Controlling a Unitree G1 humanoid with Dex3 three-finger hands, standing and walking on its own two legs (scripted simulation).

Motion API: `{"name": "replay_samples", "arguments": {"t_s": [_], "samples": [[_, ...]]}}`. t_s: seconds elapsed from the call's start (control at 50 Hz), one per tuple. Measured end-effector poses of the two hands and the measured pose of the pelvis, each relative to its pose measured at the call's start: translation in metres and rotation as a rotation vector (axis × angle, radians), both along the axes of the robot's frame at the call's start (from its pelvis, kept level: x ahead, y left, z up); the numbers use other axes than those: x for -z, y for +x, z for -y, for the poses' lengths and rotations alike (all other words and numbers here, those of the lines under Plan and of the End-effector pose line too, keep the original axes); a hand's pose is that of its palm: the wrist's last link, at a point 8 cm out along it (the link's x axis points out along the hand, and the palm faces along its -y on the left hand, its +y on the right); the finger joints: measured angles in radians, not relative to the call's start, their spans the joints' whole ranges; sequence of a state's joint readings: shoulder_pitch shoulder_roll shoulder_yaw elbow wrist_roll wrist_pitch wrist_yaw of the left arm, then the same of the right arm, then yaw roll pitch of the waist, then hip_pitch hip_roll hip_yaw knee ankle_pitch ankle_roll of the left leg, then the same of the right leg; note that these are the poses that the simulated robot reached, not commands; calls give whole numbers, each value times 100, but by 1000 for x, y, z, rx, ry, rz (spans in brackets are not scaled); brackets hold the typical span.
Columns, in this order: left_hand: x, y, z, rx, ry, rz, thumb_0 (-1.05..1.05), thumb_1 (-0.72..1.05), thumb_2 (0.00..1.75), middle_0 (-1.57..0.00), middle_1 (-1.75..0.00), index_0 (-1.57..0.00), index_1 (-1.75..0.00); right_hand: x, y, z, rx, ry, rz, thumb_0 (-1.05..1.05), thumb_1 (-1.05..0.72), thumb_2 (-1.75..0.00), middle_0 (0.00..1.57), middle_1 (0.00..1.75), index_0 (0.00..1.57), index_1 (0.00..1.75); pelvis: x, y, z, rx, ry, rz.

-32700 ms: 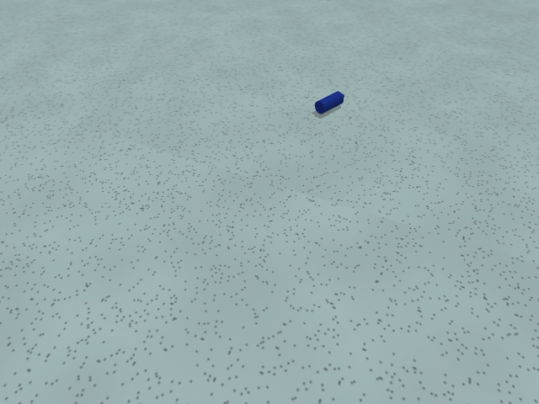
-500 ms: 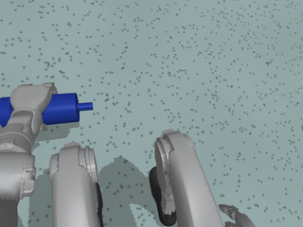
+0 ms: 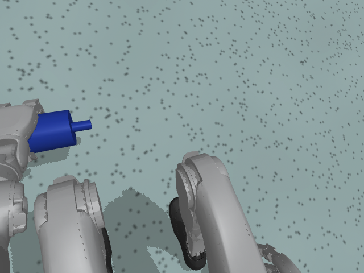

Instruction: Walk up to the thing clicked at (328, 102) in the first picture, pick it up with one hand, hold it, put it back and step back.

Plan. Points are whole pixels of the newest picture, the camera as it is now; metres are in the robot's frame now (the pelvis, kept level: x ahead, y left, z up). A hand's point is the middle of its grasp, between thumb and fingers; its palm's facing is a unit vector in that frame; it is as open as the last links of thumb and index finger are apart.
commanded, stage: rest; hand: left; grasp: from above
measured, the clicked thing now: (39, 133) +0.44 +0.25 -0.22
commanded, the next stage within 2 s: open in 1.00 s
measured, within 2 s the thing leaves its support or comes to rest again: neither
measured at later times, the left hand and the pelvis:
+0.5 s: hand (31, 137) +0.44 +0.27 -0.23, palm faces -0.44 -0.10 -0.89, open 11.7 cm; pelvis +0.00 +0.00 -0.01, yaw -2 degrees
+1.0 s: hand (33, 137) +0.44 +0.27 -0.24, palm faces -0.43 -0.10 -0.90, open 11.5 cm; pelvis +0.00 +0.01 -0.01, yaw -4 degrees
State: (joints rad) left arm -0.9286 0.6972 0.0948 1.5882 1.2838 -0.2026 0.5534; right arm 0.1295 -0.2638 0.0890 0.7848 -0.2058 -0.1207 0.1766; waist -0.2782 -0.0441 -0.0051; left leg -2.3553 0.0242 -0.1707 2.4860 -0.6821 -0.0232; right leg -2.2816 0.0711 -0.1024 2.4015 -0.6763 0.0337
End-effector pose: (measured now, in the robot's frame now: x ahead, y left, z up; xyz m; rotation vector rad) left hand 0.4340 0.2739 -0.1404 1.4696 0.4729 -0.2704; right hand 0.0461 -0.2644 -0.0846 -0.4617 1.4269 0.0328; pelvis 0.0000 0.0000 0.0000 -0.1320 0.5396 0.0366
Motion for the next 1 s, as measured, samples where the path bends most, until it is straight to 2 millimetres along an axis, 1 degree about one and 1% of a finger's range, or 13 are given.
{"name": "replay_samples", "arguments": {"t_s": [0.2, 0.44, 0.6, 0.86, 1.0], "samples": [[19, 0, 0, 13, -14, 7, 0, -26, 79, -47, -82, -47, -82, -3, -12, 0, -35, -3, -36, 0, -90, -89, 20, 30, 21, 30, 8, 1, -1, 9, -15, 22], [32, 6, 1, -1, -8, 19, 0, -24, 75, -48, -81, -48, -80, -1, -15, -6, -76, 31, -46, 0, -90, -89, 20, 30, 21, 30, 14, 2, -3, 21, -30, 38], [38, 7, 2, -12, -19, 15, 0, -23, 72, -50, -78, -50, -77, -3, -15, -10, -99, 52, -46, 0, -91, -90, 20, 30, 20, 30, 15, 2, -4, 27, -39, 50], [44, 5, 2, 9, -20, 21, 0, -21, 67, -53, -72, -53, -71, -12, -13, -11, -140, 52, -49, 0, -91, -90, 20, 30, 20, 30, 13, 2, -6, 32, -54, 59], [45, 7, 2, 5, -14, 24, 0, -21, 65, -55, -70, -55, -69, -14, -10, -13, -165, 62, -37, 0, -91, -90, 20, 30, 20, 30, 13, 1, -7, 34, -60, 68]]}}
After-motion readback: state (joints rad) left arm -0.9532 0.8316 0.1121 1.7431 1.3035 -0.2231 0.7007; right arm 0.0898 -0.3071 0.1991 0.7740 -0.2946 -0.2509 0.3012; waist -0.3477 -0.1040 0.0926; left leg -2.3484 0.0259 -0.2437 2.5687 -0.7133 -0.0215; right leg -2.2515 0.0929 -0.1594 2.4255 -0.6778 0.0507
